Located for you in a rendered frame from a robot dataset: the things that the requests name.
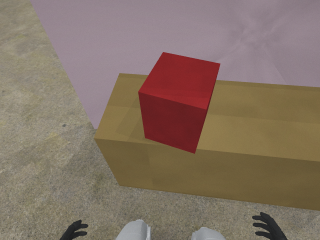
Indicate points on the robot thigh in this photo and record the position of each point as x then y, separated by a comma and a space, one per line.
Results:
207, 234
135, 230

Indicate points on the pedestal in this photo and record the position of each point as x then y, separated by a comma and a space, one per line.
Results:
260, 143

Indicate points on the carton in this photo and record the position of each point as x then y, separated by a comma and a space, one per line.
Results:
175, 98

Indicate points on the robot left thigh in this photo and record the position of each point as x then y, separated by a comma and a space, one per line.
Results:
135, 230

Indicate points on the robot right thigh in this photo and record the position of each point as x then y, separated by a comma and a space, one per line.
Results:
207, 234

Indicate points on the robot right hand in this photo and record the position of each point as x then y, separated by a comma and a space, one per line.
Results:
275, 232

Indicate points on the robot left hand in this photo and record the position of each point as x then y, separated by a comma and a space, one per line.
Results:
70, 232

